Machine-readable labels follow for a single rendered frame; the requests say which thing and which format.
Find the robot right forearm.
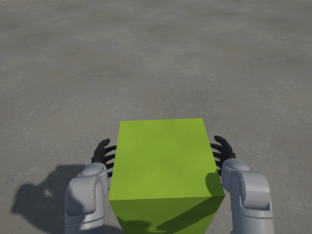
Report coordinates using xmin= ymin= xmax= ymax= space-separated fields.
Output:
xmin=221 ymin=158 xmax=275 ymax=234

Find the robot right hand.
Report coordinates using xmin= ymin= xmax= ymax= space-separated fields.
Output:
xmin=210 ymin=136 xmax=236 ymax=176

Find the robot left forearm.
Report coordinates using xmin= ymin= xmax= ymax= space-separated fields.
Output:
xmin=64 ymin=162 xmax=109 ymax=234

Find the robot left hand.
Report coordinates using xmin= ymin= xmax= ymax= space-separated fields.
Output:
xmin=92 ymin=138 xmax=117 ymax=177

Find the carton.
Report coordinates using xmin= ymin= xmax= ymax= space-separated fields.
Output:
xmin=108 ymin=118 xmax=225 ymax=234

